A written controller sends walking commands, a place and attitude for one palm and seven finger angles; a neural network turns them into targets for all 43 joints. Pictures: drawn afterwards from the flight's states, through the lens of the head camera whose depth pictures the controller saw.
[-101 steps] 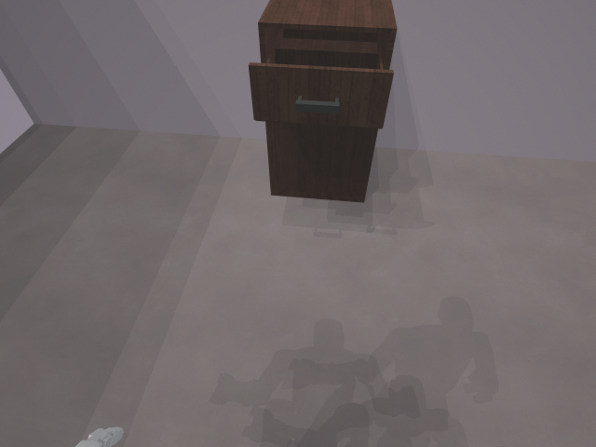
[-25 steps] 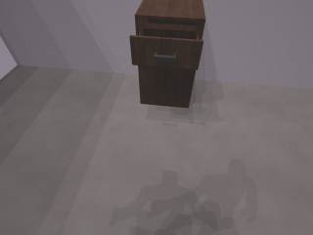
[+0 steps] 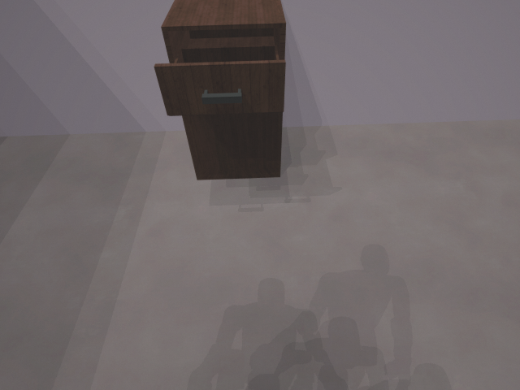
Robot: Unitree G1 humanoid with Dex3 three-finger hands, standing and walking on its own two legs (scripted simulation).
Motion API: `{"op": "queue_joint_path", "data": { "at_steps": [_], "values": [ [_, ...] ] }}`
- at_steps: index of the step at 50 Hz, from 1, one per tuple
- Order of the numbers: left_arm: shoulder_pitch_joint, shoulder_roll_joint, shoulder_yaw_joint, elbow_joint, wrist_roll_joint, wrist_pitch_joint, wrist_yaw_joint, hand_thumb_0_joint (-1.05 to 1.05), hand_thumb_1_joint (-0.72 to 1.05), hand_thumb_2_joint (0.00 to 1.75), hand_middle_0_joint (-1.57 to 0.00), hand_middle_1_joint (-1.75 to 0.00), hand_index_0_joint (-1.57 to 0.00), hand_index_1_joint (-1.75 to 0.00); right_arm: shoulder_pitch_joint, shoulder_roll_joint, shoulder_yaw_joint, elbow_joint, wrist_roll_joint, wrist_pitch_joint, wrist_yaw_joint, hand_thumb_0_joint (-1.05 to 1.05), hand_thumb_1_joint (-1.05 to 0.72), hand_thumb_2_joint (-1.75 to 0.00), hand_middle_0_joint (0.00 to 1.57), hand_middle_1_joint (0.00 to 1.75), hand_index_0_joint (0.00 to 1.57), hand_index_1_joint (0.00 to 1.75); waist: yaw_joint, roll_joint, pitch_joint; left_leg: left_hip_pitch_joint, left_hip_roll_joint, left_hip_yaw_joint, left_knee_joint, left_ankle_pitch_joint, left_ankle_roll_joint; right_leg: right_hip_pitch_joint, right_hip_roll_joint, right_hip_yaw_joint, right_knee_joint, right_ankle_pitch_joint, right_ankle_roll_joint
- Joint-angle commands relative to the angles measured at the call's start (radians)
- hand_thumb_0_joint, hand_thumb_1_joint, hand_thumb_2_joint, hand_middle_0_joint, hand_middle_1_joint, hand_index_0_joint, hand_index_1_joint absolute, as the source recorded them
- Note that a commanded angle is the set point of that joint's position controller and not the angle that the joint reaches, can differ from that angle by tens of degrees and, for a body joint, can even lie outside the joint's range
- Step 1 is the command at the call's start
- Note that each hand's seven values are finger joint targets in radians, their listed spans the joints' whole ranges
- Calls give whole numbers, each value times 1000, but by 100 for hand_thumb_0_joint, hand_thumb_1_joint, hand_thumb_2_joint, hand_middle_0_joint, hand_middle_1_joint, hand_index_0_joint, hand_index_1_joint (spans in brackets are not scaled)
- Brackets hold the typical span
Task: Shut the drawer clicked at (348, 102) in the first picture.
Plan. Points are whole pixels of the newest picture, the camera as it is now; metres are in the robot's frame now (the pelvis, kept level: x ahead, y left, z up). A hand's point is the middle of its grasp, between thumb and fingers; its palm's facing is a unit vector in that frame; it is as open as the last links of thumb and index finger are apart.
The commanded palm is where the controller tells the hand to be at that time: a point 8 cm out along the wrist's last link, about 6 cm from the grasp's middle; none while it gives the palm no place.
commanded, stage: walk to a spot facing it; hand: left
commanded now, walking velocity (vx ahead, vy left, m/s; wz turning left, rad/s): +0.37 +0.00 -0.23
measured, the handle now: (222, 95) +0.99 +0.19 -0.06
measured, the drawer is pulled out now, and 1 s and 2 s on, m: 0.28 0.28 0.28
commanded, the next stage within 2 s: turn to face it in 0.98 s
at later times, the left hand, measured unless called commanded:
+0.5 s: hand out of the picture +0.10 +0.19 -0.18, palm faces +0.01 -0.99 -0.14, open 7.3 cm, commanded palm none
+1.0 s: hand (198, 233) +0.49 +0.19 -0.16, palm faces -0.31 -0.94 -0.14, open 7.3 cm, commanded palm none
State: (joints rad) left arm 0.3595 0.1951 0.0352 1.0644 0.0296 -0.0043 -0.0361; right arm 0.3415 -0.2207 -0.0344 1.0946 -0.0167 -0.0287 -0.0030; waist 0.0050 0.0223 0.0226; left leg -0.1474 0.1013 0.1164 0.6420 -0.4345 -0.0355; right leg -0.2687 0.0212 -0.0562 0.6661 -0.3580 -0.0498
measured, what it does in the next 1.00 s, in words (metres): walks ahead, turning right: left foot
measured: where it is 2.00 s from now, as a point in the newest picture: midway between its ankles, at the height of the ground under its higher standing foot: (269, 351)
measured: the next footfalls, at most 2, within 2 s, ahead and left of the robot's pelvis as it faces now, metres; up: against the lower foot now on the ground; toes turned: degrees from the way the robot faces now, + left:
left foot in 0.48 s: +0.36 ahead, +0.09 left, +0.00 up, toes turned +0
right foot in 1.18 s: +0.43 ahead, -0.10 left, +0.00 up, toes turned -33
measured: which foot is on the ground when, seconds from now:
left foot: up 0.00-0.46, down 0.48-1.00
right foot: down 0.00-0.50, up 0.52-1.00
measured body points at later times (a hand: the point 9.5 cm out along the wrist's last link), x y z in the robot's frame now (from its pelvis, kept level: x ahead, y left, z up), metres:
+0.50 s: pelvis +0.21 +0.03 -0.01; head +0.23 +0.05 +0.44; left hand +0.11 +0.25 -0.16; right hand +0.32 -0.19 -0.13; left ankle +0.32 +0.09 -0.72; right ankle +0.00 -0.07 -0.70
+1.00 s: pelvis +0.36 +0.05 +0.01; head +0.38 +0.07 +0.46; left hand +0.51 +0.24 -0.14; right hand +0.23 -0.12 -0.13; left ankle +0.32 +0.09 -0.72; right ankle +0.41 -0.10 -0.66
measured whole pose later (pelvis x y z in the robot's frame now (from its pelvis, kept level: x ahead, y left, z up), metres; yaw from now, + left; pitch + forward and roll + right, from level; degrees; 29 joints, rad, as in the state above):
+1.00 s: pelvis +0.36 +0.05 +0.01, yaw -21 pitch -2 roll -1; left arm 0.18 0.17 0.09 0.98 0.03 0.06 -0.02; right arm 0.42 -0.11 -0.02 1.08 -0.01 -0.06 -0.04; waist -0.02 -0.03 0.07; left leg -0.05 0.01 0.36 0.43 -0.35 0.10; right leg -0.60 -0.07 -0.09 0.99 -0.16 0.02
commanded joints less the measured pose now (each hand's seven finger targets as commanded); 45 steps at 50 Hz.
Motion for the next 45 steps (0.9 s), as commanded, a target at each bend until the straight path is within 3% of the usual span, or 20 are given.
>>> {"op": "queue_joint_path", "data": {
  "at_steps": [1, 3, 4, 7, 10, 14, 18, 20, 21, 22, 23, 24, 25, 26, 28, 30, 32, 37, 40, 45],
  "values": [
    [329, 224, 56, 30, -19, -56, 49, 0, 90, 90, -20, -30, -20, -30, -214, -105, -20, -157, 0, -39, -2, 0, -90, -90, 20, 30, 20, 30, 141, -280, 48, -597, -28, -78, 526, -71, 44, 362, -362, 627, -426, 255, -131],
    [228, 150, 38, 6, -13, -59, 53, 0, 90, 90, -20, -30, -20, -30, -202, -74, -24, -132, -4, -37, 0, 0, -90, -90, 20, 30, 20, 30, 80, -103, 98, -591, 18, -93, 561, 36, 34, 261, -336, 529, -417, 274, -179],
    [190, 136, 35, -8, -12, -62, 54, 0, 90, 90, -20, -30, -20, -30, -184, -57, -26, -116, -6, -32, 5, 0, -90, -90, 20, 30, 20, 30, 59, -41, 95, -568, 24, -87, 551, 77, 28, 234, -312, 470, -422, 276, -180],
    [171, 93, 23, -10, -10, -73, 54, 0, 90, 90, -20, -30, -20, -30, -145, -25, -31, -105, -9, -10, 14, 0, -90, -90, 20, 30, 20, 30, 13, -80, 106, -542, 21, -67, 511, 193, 6, 158, -243, 341, -469, 284, -148],
    [195, 77, 20, 8, -10, -85, 60, 0, 90, 90, -20, -30, -20, -30, -169, -15, -36, -120, -7, -5, 22, 0, -90, -90, 20, 30, 20, 30, 8, -106, 101, -576, 18, -59, 455, 266, -2, 193, -215, 289, -481, 350, -136],
    [248, 63, 17, 36, -8, -90, 70, 0, 90, 90, -20, -30, -20, -30, -284, 3, -30, -169, 0, -15, 29, 0, -90, -90, 20, 30, 20, 30, 44, -123, 113, -607, 1, -30, 326, 293, 5, 275, -205, 265, -468, 525, -132],
    [245, 61, 18, 47, -4, -87, 81, 0, 90, 90, -20, -30, -20, -30, -354, 18, -19, -206, 6, -28, 34, 0, -90, -90, 20, 30, 20, 30, 52, -137, 134, -497, -22, -9, 128, 277, 36, 292, -206, 238, -447, 687, -114],
    [228, 86, 26, 47, -3, -86, 81, 0, 90, 90, -20, -30, -20, -30, -305, 14, -23, -192, 6, -35, 27, 0, -90, -90, 20, 30, 20, 30, 23, -144, 102, -334, -74, 23, 49, 239, 61, 276, -203, 212, -358, 884, -101],
    [207, 96, 29, 43, -3, -88, 81, 0, 90, 90, -20, -30, -20, -30, -205, 1, -29, -164, 3, -40, 18, 0, -90, -90, 20, 30, 20, 30, -26, -153, 54, -215, -105, 39, 3, 251, 76, 270, -193, 187, -256, 995, -89],
    [196, 104, 32, 42, -6, -89, 79, 0, 90, 90, -20, -30, -20, -30, -55, -26, -37, -115, -3, -44, 8, 0, -90, -90, 20, 30, 20, 30, -86, -137, -19, -32, -119, 24, -60, 292, 95, 219, -161, 163, -80, 995, -64],
    [204, 79, 34, 33, -15, -91, 72, 0, 90, 90, -20, -30, -20, -30, 102, -88, -51, -76, -12, -46, -3, 0, -90, -90, 20, 30, 20, 30, -144, -76, -122, 238, -23, -82, -65, 348, 128, 46, -124, 153, 140, 770, -45],
    [260, 17, 32, 18, -27, -84, 61, 0, 90, 90, -20, -30, -20, -30, 214, -203, -78, -54, -24, -47, -12, 0, -90, -90, 20, 30, 20, 30, -144, 199, -254, 432, 284, -488, -152, 341, 230, -167, 27, 60, 503, 75, -5],
    [226, 17, 28, -6, -27, -87, 60, 0, 90, 90, -20, -30, -20, -30, 201, -204, -73, -59, -7, -40, -14, 0, -90, -90, 20, 30, 20, 30, -106, 194, -243, 366, 392, -709, -345, 274, 283, -266, 40, 118, 710, -166, -15],
    [169, 35, 30, -7, -19, -78, 62, 0, 90, 90, -20, -30, -20, -30, 87, -155, -63, -80, 2, -37, -15, 0, -90, -90, 20, 30, 20, 30, -72, 79, -94, 189, 374, -634, -419, 107, 266, -303, -38, 137, 750, -94, -19],
    [103, 3, 35, -13, -2, -53, 44, 0, 90, 90, -20, -30, -20, -30, -35, -27, -28, -102, 1, -55, -17, 0, -90, -90, 20, 30, 20, 30, -7, 39, 88, -99, 274, -402, -464, 101, 177, -283, -105, 122, 718, 61, -1],
    [139, -26, 32, 3, 6, -21, 33, 0, 90, 90, -20, -30, -20, -30, -36, 16, -14, -90, 1, -73, -19, 0, -90, -90, 20, 30, 20, 30, 34, 63, 89, -176, 210, -213, -457, 258, 122, -226, -119, 107, 659, 114, 13],
    [144, -36, 39, -7, 6, 3, 31, 0, 90, 90, -20, -30, -20, -30, -27, 15, -16, -88, 5, -81, -22, 0, -90, -90, 20, 30, 20, 30, 52, 64, 66, -169, 192, -112, -458, 352, 112, -254, -120, 95, 632, 149, 30],
    [50, -16, 58, -59, 6, 27, 22, 0, 90, 90, -20, -30, -20, -30, 34, -5, -16, -88, 12, -84, -33, 0, -90, -90, 20, 30, 20, 30, 47, 50, 71, -61, 180, 1, -425, 670, 55, -408, -116, 72, 595, 261, 62],
    [-22, -5, 62, -91, 2, 35, 18, 0, 90, 90, -20, -30, -20, -30, 68, -26, -13, -81, 11, -76, -39, 0, -90, -90, 20, 30, 20, 30, 34, 48, 69, 11, 189, 31, -381, 835, 62, -452, -108, 47, 531, 276, 70],
    [-153, 0, 55, -136, -2, 44, 12, 0, 90, 90, -20, -30, -20, -30, 123, -35, -15, -65, 3, -54, -46, 0, -90, -90, 20, 30, 20, 30, -7, 57, 79, 120, 211, 68, -340, 876, 116, -464, -103, -6, 386, 238, 75]
  ]
}}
